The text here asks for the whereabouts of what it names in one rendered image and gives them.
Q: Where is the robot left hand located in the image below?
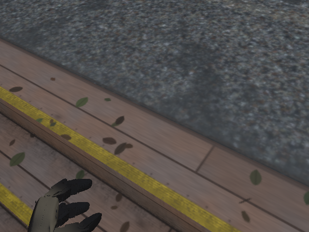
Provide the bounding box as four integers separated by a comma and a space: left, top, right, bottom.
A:
26, 178, 102, 232

